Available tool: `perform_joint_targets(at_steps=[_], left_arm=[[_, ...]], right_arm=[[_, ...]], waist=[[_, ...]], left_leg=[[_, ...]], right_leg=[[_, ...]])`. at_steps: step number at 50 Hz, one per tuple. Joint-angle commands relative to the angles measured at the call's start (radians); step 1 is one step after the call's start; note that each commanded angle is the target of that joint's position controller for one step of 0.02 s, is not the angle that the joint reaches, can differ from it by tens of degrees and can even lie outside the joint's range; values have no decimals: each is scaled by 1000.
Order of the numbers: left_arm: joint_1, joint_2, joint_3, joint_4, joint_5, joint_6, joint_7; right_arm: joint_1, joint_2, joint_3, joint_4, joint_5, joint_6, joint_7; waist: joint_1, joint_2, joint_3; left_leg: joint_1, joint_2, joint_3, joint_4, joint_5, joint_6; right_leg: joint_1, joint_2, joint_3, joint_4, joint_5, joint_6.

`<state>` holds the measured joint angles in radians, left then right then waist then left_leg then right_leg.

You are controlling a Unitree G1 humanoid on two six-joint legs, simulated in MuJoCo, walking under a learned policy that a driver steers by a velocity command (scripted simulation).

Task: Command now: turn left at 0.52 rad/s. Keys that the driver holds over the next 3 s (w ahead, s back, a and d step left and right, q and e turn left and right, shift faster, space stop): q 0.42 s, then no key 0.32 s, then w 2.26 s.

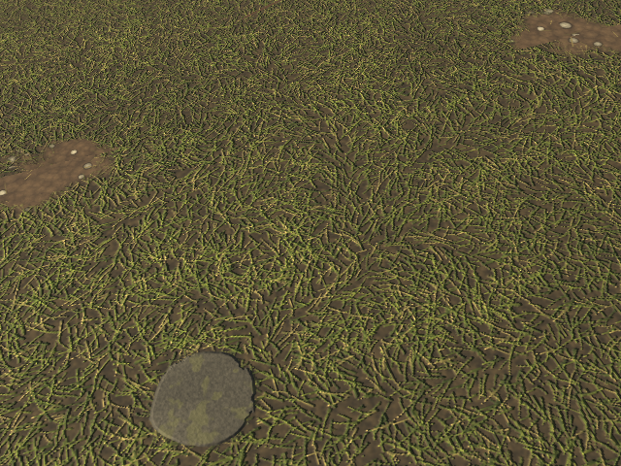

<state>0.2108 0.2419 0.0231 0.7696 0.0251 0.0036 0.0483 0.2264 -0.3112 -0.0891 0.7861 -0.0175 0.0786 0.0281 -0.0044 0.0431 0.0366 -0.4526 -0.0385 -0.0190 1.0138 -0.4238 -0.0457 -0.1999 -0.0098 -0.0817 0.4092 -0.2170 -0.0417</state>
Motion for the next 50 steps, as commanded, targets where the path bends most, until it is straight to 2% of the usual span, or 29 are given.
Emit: perform_joint_targets(at_steps=[1,4,6,8,9,10,11,12,13,14,15,16,18,21,27,31,33,34,35,36,37,38,39,40,41,44,47,50], left_arm=[[45,164,46,-41,3,-7,-4],[36,195,60,-41,8,-4,-21],[30,210,68,-39,5,0,-29],[6,217,74,-37,-9,5,-31],[35,204,74,-29,-7,7,-32],[64,128,58,-59,8,14,-38],[-50,107,42,-119,6,33,-20],[-60,139,47,-111,4,42,-18],[-46,139,50,-93,-11,41,-24],[-28,150,54,-78,-16,33,-28],[-14,166,61,-72,-4,31,-32],[7,169,62,-61,3,30,-37],[8,157,60,-64,0,34,-42],[-27,144,54,-81,-3,42,-38],[-49,129,42,-86,-9,41,-32],[-28,125,34,-83,-22,34,-24],[31,104,26,-62,-20,24,-18],[42,111,23,-57,-10,12,-10],[37,167,24,-70,10,-1,-2],[-40,221,28,-85,1,-1,-11],[-34,180,22,-73,-5,-4,-19],[-35,137,8,-64,-5,-9,-28],[-22,145,12,-48,1,-7,-32],[21,177,25,-27,1,-3,-32],[51,184,30,-11,-2,-1,-32],[89,176,38,16,-11,-10,-39],[106,176,48,41,-7,-29,-45],[99,187,58,53,-8,-35,-53]], right_arm=[[-40,-38,2,-89,7,1,14],[-56,-42,7,-114,17,2,16],[-51,-47,7,-124,21,-3,15],[-4,-38,9,-116,13,-17,9],[18,-71,2,-111,0,-29,-1],[41,-184,-19,-122,-11,-45,-11],[105,-279,-48,-114,2,-48,-9],[117,-224,-38,-107,10,-47,-11],[51,-175,-22,-114,14,-43,-16],[-19,-146,-13,-127,10,-38,-22],[-44,-134,-9,-137,17,-38,-29],[-41,-128,-7,-138,18,-38,-29],[-8,-138,-11,-133,20,-42,-25],[29,-150,-16,-125,15,-43,-26],[44,-140,-6,-117,-3,-44,-30],[11,-136,3,-110,-8,-40,-29],[-25,-119,14,-105,6,-39,-35],[-18,-91,25,-102,10,-43,-38],[28,-27,44,-106,8,-51,-37],[63,-46,39,-97,14,-46,-44],[54,-92,27,-76,1,-36,-47],[41,-86,29,-67,3,-35,-42],[29,-79,31,-59,-4,-37,-36],[14,-92,27,-59,-19,-40,-25],[8,-95,26,-55,-27,-45,-15],[-34,-64,35,-49,-21,-62,2],[-76,-39,45,-50,-17,-79,7],[-75,-35,49,-42,-12,-91,4]], waist=[[38,-199,-67],[45,-229,-77],[40,-237,-84],[-9,-200,-90],[-21,-113,-96],[-2,164,-96],[-65,242,-58],[-61,104,-47],[-24,74,-12],[9,63,-2],[15,86,-14],[16,84,-50],[9,54,-79],[-12,66,-59],[-33,79,-61],[-19,85,-56],[28,59,-55],[32,17,-60],[-1,-156,-94],[-33,-224,-57],[-13,-205,-55],[-12,-187,-53],[-3,-202,-29],[16,-238,-3],[26,-233,16],[40,-170,32],[52,-177,18],[43,-185,15]], left_leg=[[-56,20,30,-115,-40,-6],[60,11,81,-245,-59,21],[111,5,104,-333,-39,40],[240,-10,118,-560,134,67],[347,23,25,-679,237,84],[480,291,-327,-736,458,139],[401,434,-484,-698,776,302],[408,395,-416,-687,792,340],[367,327,-335,-690,733,318],[352,257,-279,-695,675,275],[363,223,-256,-690,697,260],[375,204,-242,-682,736,258],[393,201,-255,-678,724,261],[401,200,-309,-685,614,271],[338,203,-346,-672,543,277],[272,198,-379,-641,584,255],[220,169,-379,-601,554,207],[165,138,-373,-581,440,156],[118,54,-278,-454,224,103],[114,-81,-135,-417,-50,82],[185,-38,-113,-306,-115,71],[180,-31,-108,-289,-79,72],[140,-31,-86,-270,-42,69],[66,-34,-49,-215,-24,65],[0,-26,-37,-181,-22,58],[-69,1,5,-199,3,44],[-27,17,34,-287,15,49],[99,14,60,-418,12,74]], right_leg=[[187,-257,153,-54,466,-171],[143,-272,120,-23,484,-161],[133,-282,108,10,480,-147],[66,-261,52,102,384,-86],[-34,-231,7,204,229,-21],[-284,-120,-82,465,-223,56],[-416,7,21,594,-432,73],[-423,-27,91,688,-395,75],[-415,-35,113,701,-309,73],[-403,-43,123,669,-232,74],[-394,-36,115,668,-189,80],[-370,-24,109,683,-165,87],[-366,-13,110,673,-147,94],[-392,-6,119,591,-149,98],[-266,11,111,422,-171,72],[-114,36,97,268,-186,41],[33,36,92,30,-49,22],[129,-18,154,-97,58,10],[196,-223,367,-178,116,-27],[61,-343,489,-172,283,-144],[-8,-348,474,-157,292,-207],[-1,-292,432,-182,129,-193],[17,-234,396,-213,-91,-160],[61,-210,403,-242,-229,-148],[105,-204,414,-259,-280,-152],[171,-201,404,-281,-286,-165],[162,-195,373,-278,-242,-175],[72,-192,346,-265,-240,-181]])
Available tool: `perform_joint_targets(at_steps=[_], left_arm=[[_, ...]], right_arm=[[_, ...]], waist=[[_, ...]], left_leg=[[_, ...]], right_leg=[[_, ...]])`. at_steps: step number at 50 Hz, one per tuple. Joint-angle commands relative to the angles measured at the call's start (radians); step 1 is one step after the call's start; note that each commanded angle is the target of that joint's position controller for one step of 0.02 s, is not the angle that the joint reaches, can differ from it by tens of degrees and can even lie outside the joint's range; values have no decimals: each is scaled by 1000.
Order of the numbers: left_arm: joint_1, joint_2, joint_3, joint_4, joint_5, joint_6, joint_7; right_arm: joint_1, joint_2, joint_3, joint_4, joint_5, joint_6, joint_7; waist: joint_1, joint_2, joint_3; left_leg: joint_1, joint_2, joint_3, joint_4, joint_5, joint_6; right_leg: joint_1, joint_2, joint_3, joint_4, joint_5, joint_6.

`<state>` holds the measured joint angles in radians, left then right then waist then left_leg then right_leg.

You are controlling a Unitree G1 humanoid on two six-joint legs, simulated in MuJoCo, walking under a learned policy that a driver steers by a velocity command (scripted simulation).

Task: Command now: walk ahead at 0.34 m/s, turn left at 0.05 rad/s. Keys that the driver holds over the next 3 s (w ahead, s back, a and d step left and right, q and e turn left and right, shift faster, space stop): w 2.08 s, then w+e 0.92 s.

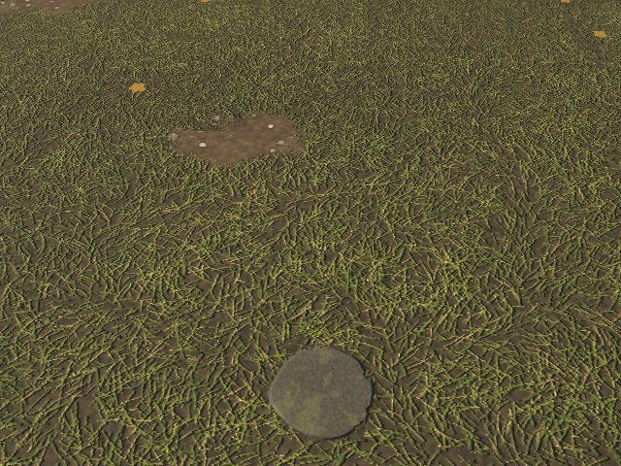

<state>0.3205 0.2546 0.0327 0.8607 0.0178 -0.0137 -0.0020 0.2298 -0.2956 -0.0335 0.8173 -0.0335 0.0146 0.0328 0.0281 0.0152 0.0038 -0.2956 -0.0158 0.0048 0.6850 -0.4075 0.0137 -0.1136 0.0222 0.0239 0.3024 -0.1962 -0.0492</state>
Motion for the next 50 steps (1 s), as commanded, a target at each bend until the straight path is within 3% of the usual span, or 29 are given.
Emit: perform_joint_targets(at_steps=[1,3,4,5,6,7,8,9,11,14,17,20,22,25,26,27,28,29,30,31,32,33,35,37,41,44,50], left_arm=[[-21,178,52,-38,-3,-16,-6],[-47,170,54,-36,-12,-11,-8],[-64,133,43,-45,-6,-16,-8],[-112,46,18,-82,1,-22,-13],[-155,51,16,-121,0,-29,-13],[-156,132,36,-112,14,-29,-14],[-113,132,39,-85,9,-32,-28],[-78,128,37,-63,6,-35,-37],[-86,115,34,-46,23,-31,-47],[-161,86,24,-72,26,-23,-51],[-279,64,11,-117,23,-20,-52],[-375,43,-5,-151,15,-21,-54],[-399,50,-6,-164,12,-22,-50],[-303,76,6,-140,11,-29,-32],[-189,98,17,-102,11,-35,-22],[-16,120,30,-43,16,-44,-10],[148,191,52,-7,39,-50,5],[173,287,73,-1,51,-48,5],[111,230,68,-1,2,-39,-5],[-10,174,52,-15,-7,-42,-6],[-62,113,38,-18,-3,-51,-11],[-75,90,31,-8,-2,-60,-10],[-58,60,21,21,-3,-75,-8],[-13,74,24,49,-9,-90,-9],[63,81,23,87,-13,-91,-9],[107,78,19,107,-14,-89,-7],[199,87,15,157,1,-81,10]], right_arm=[[-57,-50,-6,-63,7,-31,-5],[50,-45,-7,-16,3,-41,-17],[140,-71,-14,16,2,-51,-28],[255,-143,-27,33,-9,-62,-39],[292,-262,-59,45,2,-62,-39],[233,-204,-49,42,3,-62,-37],[154,-147,-32,19,8,-68,-31],[116,-115,-24,10,8,-76,-27],[126,-89,-14,22,12,-93,-29],[204,-74,-10,72,23,-102,-25],[244,-64,-5,105,22,-100,-27],[271,-73,-5,133,19,-102,-32],[279,-85,-6,151,17,-102,-36],[240,-105,-10,164,16,-102,-44],[229,-115,-14,167,12,-98,-46],[215,-117,-14,166,15,-93,-46],[231,-83,-3,145,19,-94,-43],[366,49,19,131,45,-93,-31],[281,-76,-11,138,19,-92,-35],[196,-82,-18,107,20,-96,-31],[157,-64,-13,101,20,-102,-28],[151,-46,-12,107,13,-94,-24],[180,-12,-6,119,-3,-69,-12],[149,3,-4,110,-6,-54,-3],[-37,-3,-4,50,-5,-46,3],[-152,15,6,15,3,-53,5],[-299,10,12,-37,7,-63,-1]], waist=[[-5,-152,50],[-67,-99,47],[-108,-45,20],[-163,142,-10],[-170,257,61],[-120,103,142],[-68,74,148],[-44,71,130],[-40,72,95],[-51,67,90],[-70,65,112],[-89,76,127],[-84,80,131],[-19,85,75],[31,84,8],[105,60,-84],[152,-20,-201],[67,-268,-326],[76,-116,-267],[24,-93,-95],[5,-47,-27],[-23,-53,8],[-61,-72,13],[-69,-65,28],[-37,-58,87],[-9,-59,95],[33,-71,105]], left_leg=[[16,-15,52,-150,34,28],[260,-38,79,-296,163,51],[420,3,11,-316,111,61],[511,234,-293,-472,-170,90],[446,414,-641,-622,-434,191],[360,406,-611,-611,-419,221],[326,340,-521,-600,-326,199],[319,289,-424,-606,-193,175],[327,226,-282,-605,69,160],[345,202,-182,-582,370,172],[327,185,-123,-573,530,178],[311,184,-89,-568,618,173],[338,209,-86,-561,681,170],[385,227,-54,-424,1017,139],[393,219,-41,-284,1135,125],[326,185,-11,-81,1098,107],[132,137,16,208,762,96],[-223,-62,27,591,-70,54],[-306,-39,-102,662,-70,77],[-336,21,-88,636,37,85],[-303,56,-75,580,100,86],[-257,83,-71,532,121,81],[-175,98,-56,476,135,62],[-206,109,-33,432,159,46],[-353,137,6,275,306,10],[-344,118,39,101,403,-1],[-340,71,69,-84,393,36]], right_leg=[[-68,-219,227,-146,-261,-169],[-240,-180,180,-54,-306,-137],[-369,-142,147,46,-345,-107],[-495,-47,31,333,-361,-60],[-671,42,-53,533,-364,-48],[-682,-37,29,651,-279,-60],[-659,-61,39,674,-189,-57],[-627,-79,29,675,-130,-44],[-598,-95,-11,698,-42,-14],[-641,-104,-49,696,28,20],[-646,-97,-84,584,77,43],[-566,-73,-114,419,131,32],[-512,-56,-121,341,131,4],[-336,-1,-132,278,70,-53],[-211,29,-134,255,43,-74],[4,35,-131,193,73,-99],[259,-154,70,176,-75,-140],[501,-455,606,72,-169,-282],[398,-410,695,-33,-243,-270],[237,-377,506,-51,-223,-239],[112,-333,394,-87,-100,-219],[32,-287,303,-106,-8,-191],[-57,-242,199,-139,107,-169],[-67,-228,147,-167,165,-176],[-23,-199,83,-215,201,-166],[9,-174,33,-202,300,-142],[198,-223,24,-138,482,-144]])
Over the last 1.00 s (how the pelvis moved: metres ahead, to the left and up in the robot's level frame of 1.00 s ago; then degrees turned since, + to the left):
0.01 0.03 0.01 21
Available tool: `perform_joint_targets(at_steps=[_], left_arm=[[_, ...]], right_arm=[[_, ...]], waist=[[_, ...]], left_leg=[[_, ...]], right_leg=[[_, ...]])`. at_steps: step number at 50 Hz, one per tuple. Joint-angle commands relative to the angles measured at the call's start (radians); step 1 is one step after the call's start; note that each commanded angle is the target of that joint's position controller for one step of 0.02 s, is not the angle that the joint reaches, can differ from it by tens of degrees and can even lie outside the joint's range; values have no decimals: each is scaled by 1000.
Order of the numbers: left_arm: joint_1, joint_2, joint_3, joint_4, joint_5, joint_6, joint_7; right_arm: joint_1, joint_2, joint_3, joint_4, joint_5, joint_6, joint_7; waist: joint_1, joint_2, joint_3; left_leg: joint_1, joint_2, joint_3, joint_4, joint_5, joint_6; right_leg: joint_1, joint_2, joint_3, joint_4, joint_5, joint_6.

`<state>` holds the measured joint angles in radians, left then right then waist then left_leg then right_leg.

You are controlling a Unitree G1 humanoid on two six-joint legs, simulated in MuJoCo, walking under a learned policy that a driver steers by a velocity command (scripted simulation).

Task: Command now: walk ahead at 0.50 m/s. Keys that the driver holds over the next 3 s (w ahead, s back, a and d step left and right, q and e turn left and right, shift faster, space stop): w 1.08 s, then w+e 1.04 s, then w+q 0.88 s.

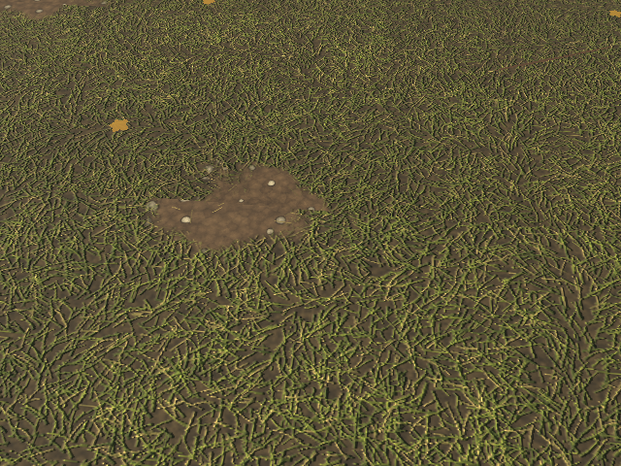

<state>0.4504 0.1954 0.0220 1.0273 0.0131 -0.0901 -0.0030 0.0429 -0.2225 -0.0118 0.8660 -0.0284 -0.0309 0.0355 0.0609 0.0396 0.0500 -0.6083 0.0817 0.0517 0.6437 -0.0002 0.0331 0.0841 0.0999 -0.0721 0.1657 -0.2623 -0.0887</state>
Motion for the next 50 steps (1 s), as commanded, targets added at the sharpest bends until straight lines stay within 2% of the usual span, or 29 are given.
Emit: perform_joint_targets(at_steps=[1,3,4,5,6,7,8,9,10,12,14,17,22,27,30,31,32,33,34,35,36,37,38,39,40,41,44,47,50], left_arm=[[66,151,27,-5,9,-2,14],[32,166,30,-4,13,1,20],[19,174,33,-2,15,4,20],[3,172,31,-4,10,7,18],[-5,146,20,-34,-1,3,16],[115,44,3,-49,-36,4,4],[45,155,33,-38,-8,8,11],[-35,150,37,-68,-6,3,8],[-78,130,33,-75,-6,-2,5],[-75,99,32,-70,18,21,-5],[-74,73,30,-69,25,42,-18],[-183,75,30,-108,27,56,-27],[-390,64,17,-177,13,51,-30],[-505,77,14,-222,10,44,-25],[-470,94,23,-224,11,32,-20],[-396,105,32,-202,12,26,-14],[-247,115,42,-151,18,18,-7],[-63,167,62,-96,38,7,4],[64,285,92,-84,59,6,11],[32,271,92,-80,18,24,0],[-90,223,80,-96,-1,29,-2],[-170,149,61,-111,-1,23,-6],[-202,110,50,-108,2,16,-6],[-206,83,41,-96,-1,10,-2],[-191,73,37,-85,0,2,1],[-156,83,40,-71,1,-8,2],[-90,114,46,-47,0,-18,6],[-30,103,39,-33,-3,-14,8],[17,103,35,-20,-2,-12,10]], right_arm=[[-113,-69,-12,-90,2,-21,-4],[-44,-85,-22,-75,2,-30,-12],[56,-101,-32,-43,1,-36,-20],[224,-123,-46,13,-7,-46,-30],[406,-194,-69,53,-32,-52,-43],[457,-286,-96,63,-40,-45,-43],[386,-229,-88,58,4,-34,-32],[279,-181,-74,43,15,-34,-29],[230,-123,-61,40,11,-43,-25],[212,-66,-43,65,13,-55,-31],[260,-72,-43,93,15,-71,-32],[311,-106,-50,119,19,-79,-33],[388,-98,-43,145,18,-74,-33],[466,-107,-44,180,7,-67,-43],[441,-124,-50,186,1,-61,-53],[425,-132,-53,186,0,-60,-54],[409,-133,-53,186,5,-55,-52],[408,-116,-46,171,11,-54,-51],[501,-15,-24,138,49,-55,-39],[495,-76,-45,151,30,-54,-39],[405,-102,-56,128,16,-50,-40],[344,-88,-53,111,13,-55,-35],[327,-68,-54,111,11,-51,-32],[340,-55,-53,114,-5,-37,-28],[357,-35,-50,123,-10,-24,-21],[355,-29,-50,121,-12,-16,-17],[255,-31,-51,83,-12,2,-14],[124,-33,-48,38,-6,3,-12],[23,-15,-36,4,1,-1,-10]], waist=[[-7,-97,57],[-51,-110,23],[-93,-115,-31],[-165,-91,-118],[-226,-26,-236],[-167,208,-352],[-162,49,-301],[-120,29,-148],[-100,-15,-79],[-43,7,-30],[-29,14,-35],[-33,11,8],[-83,17,44],[-117,29,59],[-81,33,45],[-47,36,8],[18,12,-64],[79,-29,-171],[65,-237,-332],[56,-215,-356],[5,-133,-179],[-16,-82,-82],[-47,-80,-31],[-76,-100,-10],[-89,-110,-16],[-93,-105,-20],[-91,-90,9],[-63,-91,38],[-38,-95,48]], left_leg=[[-16,-35,22,-61,-49,30],[103,-78,38,-104,-137,64],[223,-112,48,-131,-167,86],[433,-121,49,-193,-122,115],[705,61,-144,-197,-189,168],[966,350,-649,-282,-240,317],[898,313,-707,-348,-260,302],[755,280,-530,-369,-230,271],[638,235,-428,-406,-133,244],[497,151,-282,-452,-38,183],[469,133,-231,-474,39,183],[464,116,-177,-524,31,188],[512,82,-110,-539,104,167],[657,126,-103,-495,195,167],[713,150,-87,-402,384,147],[709,143,-73,-312,516,133],[678,108,-40,-140,579,115],[518,62,-9,95,400,94],[174,-82,55,491,-124,41],[35,-157,-68,654,-529,47],[-36,-85,-106,687,-451,57],[-25,-46,-104,634,-367,59],[18,-15,-100,568,-321,58],[70,4,-98,518,-296,48],[105,5,-90,499,-280,39],[108,3,-77,491,-269,30],[18,22,-53,411,-188,4],[-59,32,-31,277,-92,-15],[-40,11,0,124,-21,-18]], right_leg=[[31,-313,120,23,601,-103],[55,-319,101,125,826,-85],[54,-310,91,243,940,-73],[-10,-275,59,429,914,-54],[-217,-234,31,704,616,-37],[-594,-33,-15,1091,-136,12],[-687,-54,132,1173,-224,-7],[-723,-105,138,1150,-135,-12],[-698,-139,133,1097,-75,-10],[-608,-178,124,1001,-34,8],[-584,-179,103,965,-17,27],[-672,-206,73,875,72,55],[-707,-201,24,606,226,76],[-706,-169,5,458,225,45],[-618,-135,-5,393,123,1],[-513,-104,-18,368,90,-17],[-337,-69,-39,305,121,-39],[-77,-153,53,299,113,-78],[243,-468,506,252,21,-200],[224,-520,752,113,12,-248],[79,-478,587,107,-49,-216],[-66,-435,471,67,-10,-187],[-163,-383,377,33,44,-145],[-234,-342,308,11,96,-116],[-260,-324,267,0,137,-108],[-265,-315,247,-4,200,-113],[-242,-304,194,-38,270,-125],[-192,-285,158,-50,335,-116],[-155,-272,123,-42,411,-103]])
Over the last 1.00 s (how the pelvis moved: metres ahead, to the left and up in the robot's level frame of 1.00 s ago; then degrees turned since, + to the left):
0.47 -0.01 -0.01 0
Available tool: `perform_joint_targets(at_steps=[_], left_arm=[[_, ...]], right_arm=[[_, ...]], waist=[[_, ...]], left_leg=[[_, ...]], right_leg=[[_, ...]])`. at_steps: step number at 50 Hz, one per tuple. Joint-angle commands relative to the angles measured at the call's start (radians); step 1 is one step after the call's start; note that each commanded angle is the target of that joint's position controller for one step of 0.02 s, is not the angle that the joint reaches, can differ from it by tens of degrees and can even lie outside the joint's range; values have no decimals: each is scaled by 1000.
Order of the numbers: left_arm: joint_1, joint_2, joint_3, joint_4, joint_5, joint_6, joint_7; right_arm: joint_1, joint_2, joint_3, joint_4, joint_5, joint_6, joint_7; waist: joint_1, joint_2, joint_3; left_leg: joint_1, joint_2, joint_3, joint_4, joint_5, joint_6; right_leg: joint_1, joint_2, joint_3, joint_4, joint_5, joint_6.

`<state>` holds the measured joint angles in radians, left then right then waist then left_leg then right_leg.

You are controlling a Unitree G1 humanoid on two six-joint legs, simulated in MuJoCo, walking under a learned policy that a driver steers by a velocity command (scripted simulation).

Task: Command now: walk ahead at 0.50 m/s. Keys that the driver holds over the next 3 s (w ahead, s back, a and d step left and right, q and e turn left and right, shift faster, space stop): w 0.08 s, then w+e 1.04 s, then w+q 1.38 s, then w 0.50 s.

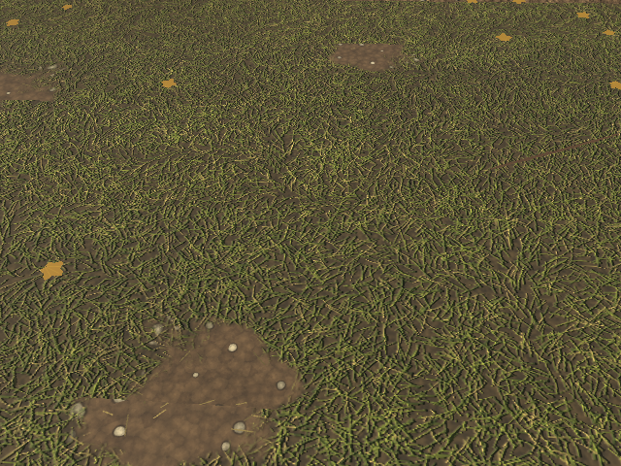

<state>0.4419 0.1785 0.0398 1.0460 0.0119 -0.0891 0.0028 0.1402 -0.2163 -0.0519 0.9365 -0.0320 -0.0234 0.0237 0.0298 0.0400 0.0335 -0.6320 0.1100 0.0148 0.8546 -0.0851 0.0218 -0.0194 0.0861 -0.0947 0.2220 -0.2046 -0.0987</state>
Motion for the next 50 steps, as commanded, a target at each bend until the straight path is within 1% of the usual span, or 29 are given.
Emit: perform_joint_targets(at_steps=[1,5,7,9,10,11,12,13,14,15,16,18,22,25,28,31,33,35,37,38,39,40,41,42,44,45,47,48,50], left_arm=[[46,122,16,-31,0,-13,7],[114,123,14,-2,9,-3,16],[107,138,18,2,15,3,23],[53,161,24,-10,17,5,25],[28,167,25,-14,12,7,21],[16,151,20,-30,-3,4,16],[85,56,0,-64,-43,5,9],[130,103,20,-53,-33,14,14],[49,141,36,-64,-13,25,16],[-17,120,34,-84,-9,24,10],[-35,97,36,-87,-5,31,5],[-17,74,40,-91,15,61,-9],[-107,59,40,-144,9,96,-19],[-216,58,33,-195,11,94,-28],[-356,57,20,-251,13,87,-50],[-407,66,16,-281,19,82,-65],[-390,88,23,-291,22,87,-61],[-332,111,34,-281,24,89,-50],[-111,151,60,-218,25,74,-39],[25,248,90,-189,37,65,-21],[-61,331,105,-226,9,65,-15],[-39,293,96,-235,-8,76,-12],[-102,265,87,-229,-14,76,-9],[-145,224,76,-230,-15,73,-10],[-190,181,60,-239,-21,56,-3],[-176,189,57,-237,-23,53,0],[-142,210,58,-226,-18,45,1],[-125,226,62,-226,2,40,-2],[-39,228,59,-188,-7,27,-2]], right_arm=[[-103,-19,7,-76,6,-10,1],[-199,-31,10,-120,6,-17,-1],[-201,-44,5,-136,7,-26,-3],[-87,-63,-6,-109,10,-40,-12],[60,-82,-18,-62,7,-50,-21],[242,-136,-38,-16,-11,-63,-33],[365,-247,-65,-13,-33,-65,-42],[313,-246,-65,-19,-4,-46,-31],[205,-170,-48,-37,10,-38,-28],[123,-101,-30,-52,11,-44,-25],[87,-67,-20,-52,7,-51,-27],[104,-42,-12,-34,12,-68,-38],[184,-75,-23,-10,18,-96,-35],[220,-67,-18,-1,16,-94,-38],[236,-96,-18,1,19,-89,-44],[287,-113,-22,21,16,-78,-51],[274,-128,-26,17,12,-63,-58],[258,-159,-34,12,11,-47,-65],[230,-184,-40,3,8,-23,-62],[246,-159,-35,-23,12,-18,-62],[305,-52,-18,-82,9,-22,-31],[180,-150,-39,-98,6,-32,-28],[132,-152,-42,-120,22,-45,-24],[141,-149,-43,-108,22,-50,-28],[171,-127,-39,-95,-13,-18,-35],[161,-130,-42,-102,-21,4,-28],[137,-103,-33,-122,-18,30,-20],[129,-102,-32,-125,-17,35,-15],[14,-137,-48,-170,-5,32,-18]], waist=[[3,-98,67],[35,-102,86],[19,-102,86],[-43,-111,34],[-107,-90,-41],[-174,-46,-152],[-166,120,-313],[-132,151,-348],[-94,45,-180],[-78,2,-61],[-50,2,-7],[-10,36,16],[3,28,35],[-9,36,55],[-43,29,79],[-61,37,63],[-45,48,47],[-14,65,7],[86,32,-98],[135,-113,-199],[29,-314,-253],[80,-135,-218],[43,-98,-94],[3,-46,-36],[-46,-32,-29],[-47,-37,-38],[-47,-39,-44],[-36,-47,-48],[-8,-65,0]], left_leg=[[-12,-26,47,-124,77,-3],[-28,-51,60,-220,45,29],[-7,-67,52,-257,-21,48],[181,-117,64,-315,-96,74],[371,-145,77,-379,-62,92],[653,-48,-23,-407,-50,126],[943,260,-414,-455,-173,198],[928,351,-659,-573,-198,256],[784,307,-517,-589,-287,227],[634,262,-383,-637,-262,198],[540,214,-280,-669,-215,155],[451,164,-140,-688,-92,116],[462,157,-1,-699,119,115],[479,129,93,-691,196,111],[496,120,155,-687,265,101],[593,151,194,-662,336,104],[638,153,235,-588,486,99],[688,166,251,-456,728,93],[637,151,267,-106,725,73],[442,113,279,234,381,35],[-13,-113,179,556,-518,-33],[-126,-95,-4,562,-433,-34],[-114,-40,-31,481,-319,-30],[-45,-8,-35,387,-271,-33],[74,19,-44,263,-247,-58],[93,11,-38,237,-253,-67],[102,-12,-10,188,-212,-82],[88,-20,-4,201,-126,-70],[-43,-3,-70,105,-13,-60]], right_leg=[[-28,-262,140,-95,377,-92],[98,-300,154,-45,467,-111],[146,-320,177,10,566,-113],[123,-305,169,138,779,-88],[79,-269,148,296,812,-68],[-92,-222,122,528,619,-46],[-395,-86,53,889,77,1],[-540,-17,124,1064,-308,-2],[-595,-91,162,1107,-237,-8],[-596,-126,158,1072,-160,-6],[-565,-154,155,1022,-114,-3],[-509,-176,150,977,-80,12],[-596,-191,131,911,36,26],[-632,-188,97,751,159,30],[-591,-167,37,545,248,24],[-554,-151,-9,478,211,2],[-499,-126,-25,461,113,-20],[-410,-66,-54,451,-30,-57],[-168,-1,-35,330,-62,-116],[64,-160,205,249,-75,-182],[330,-402,723,155,-13,-349],[290,-397,741,86,36,-342],[152,-379,588,73,158,-306],[32,-340,499,63,276,-268],[-81,-269,396,36,340,-219],[-85,-254,386,27,384,-216],[-117,-219,343,21,445,-213],[-115,-213,335,20,432,-206],[-57,-200,380,0,285,-167]])
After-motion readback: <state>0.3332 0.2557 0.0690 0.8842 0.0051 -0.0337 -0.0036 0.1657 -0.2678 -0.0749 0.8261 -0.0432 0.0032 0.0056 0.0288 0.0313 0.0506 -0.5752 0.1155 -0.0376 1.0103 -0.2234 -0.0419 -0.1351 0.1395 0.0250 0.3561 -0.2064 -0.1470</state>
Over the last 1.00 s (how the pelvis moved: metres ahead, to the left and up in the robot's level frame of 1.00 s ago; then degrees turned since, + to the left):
0.54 -0.03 0.01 0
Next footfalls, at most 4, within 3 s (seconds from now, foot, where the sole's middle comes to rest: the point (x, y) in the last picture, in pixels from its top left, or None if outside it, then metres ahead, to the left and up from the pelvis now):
0.22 left None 0.29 0.11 -0.78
0.76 right None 0.48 -0.11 -0.78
1.46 left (407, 314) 0.98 -0.18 -0.94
1.90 right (486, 269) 1.14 -0.43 -0.94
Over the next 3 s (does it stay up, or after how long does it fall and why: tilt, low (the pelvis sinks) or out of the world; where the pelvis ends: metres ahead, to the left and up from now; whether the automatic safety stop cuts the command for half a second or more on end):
stays up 1.58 -0.22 -0.32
